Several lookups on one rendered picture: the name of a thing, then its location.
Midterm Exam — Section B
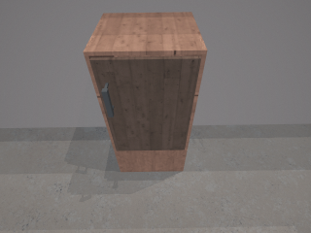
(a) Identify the cupboard door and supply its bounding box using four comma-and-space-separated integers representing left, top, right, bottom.
89, 56, 201, 151

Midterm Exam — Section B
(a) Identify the handle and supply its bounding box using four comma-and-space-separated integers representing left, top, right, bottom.
101, 83, 115, 117

